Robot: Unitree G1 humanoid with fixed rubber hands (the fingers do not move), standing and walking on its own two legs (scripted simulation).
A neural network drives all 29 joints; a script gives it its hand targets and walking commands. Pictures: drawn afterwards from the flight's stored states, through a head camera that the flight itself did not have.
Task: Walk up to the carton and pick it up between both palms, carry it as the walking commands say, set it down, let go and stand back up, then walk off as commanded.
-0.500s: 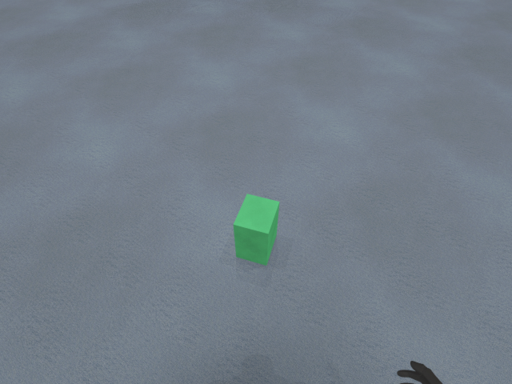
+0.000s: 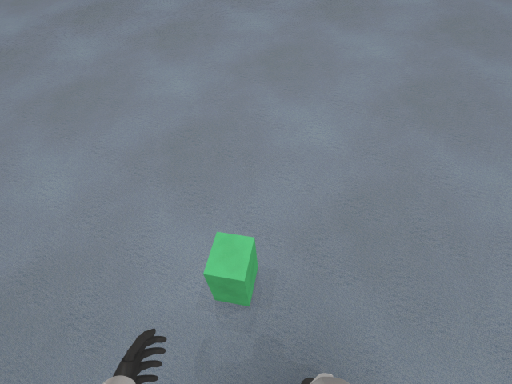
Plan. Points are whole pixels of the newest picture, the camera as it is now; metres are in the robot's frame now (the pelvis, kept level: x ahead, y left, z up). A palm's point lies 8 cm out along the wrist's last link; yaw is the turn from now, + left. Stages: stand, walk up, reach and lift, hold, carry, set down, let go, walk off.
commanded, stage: walk up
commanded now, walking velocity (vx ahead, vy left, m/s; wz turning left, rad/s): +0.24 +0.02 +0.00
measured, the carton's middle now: (233, 270) +0.60 +0.11 -0.63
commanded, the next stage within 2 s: none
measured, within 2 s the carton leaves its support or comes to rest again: neither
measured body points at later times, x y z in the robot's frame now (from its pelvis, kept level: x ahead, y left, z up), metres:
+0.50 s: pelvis +0.11 +0.04 +0.02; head +0.13 +0.06 +0.47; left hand +0.10 +0.28 -0.15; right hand +0.21 -0.19 -0.12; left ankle +0.17 +0.15 -0.72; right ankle +0.11 -0.11 -0.71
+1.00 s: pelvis +0.13 +0.05 +0.02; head +0.13 +0.05 +0.47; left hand +0.13 +0.27 -0.14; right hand +0.15 -0.18 -0.13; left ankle +0.17 +0.15 -0.72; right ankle +0.12 -0.07 -0.72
